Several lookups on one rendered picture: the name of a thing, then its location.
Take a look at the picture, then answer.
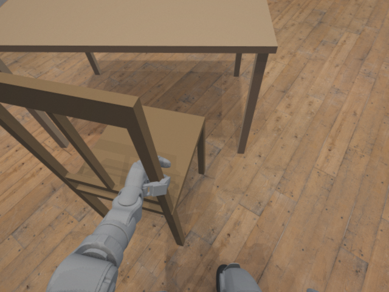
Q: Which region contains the robot right thigh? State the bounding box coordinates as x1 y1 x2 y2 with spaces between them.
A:
219 268 262 292

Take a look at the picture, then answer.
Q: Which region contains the robot right shin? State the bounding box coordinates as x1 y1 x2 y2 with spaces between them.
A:
224 263 241 271

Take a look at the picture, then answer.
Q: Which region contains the left robot upper arm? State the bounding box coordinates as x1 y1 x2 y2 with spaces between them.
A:
48 253 119 292

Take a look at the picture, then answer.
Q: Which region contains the chair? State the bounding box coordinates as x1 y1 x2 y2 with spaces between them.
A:
0 72 205 246

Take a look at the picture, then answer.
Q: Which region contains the left robot forearm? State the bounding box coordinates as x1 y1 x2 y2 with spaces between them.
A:
46 186 143 292

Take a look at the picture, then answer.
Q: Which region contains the table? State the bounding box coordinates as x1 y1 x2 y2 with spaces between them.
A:
0 0 278 154

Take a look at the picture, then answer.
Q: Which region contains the robot left hand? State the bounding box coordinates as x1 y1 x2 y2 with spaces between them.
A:
125 156 171 197

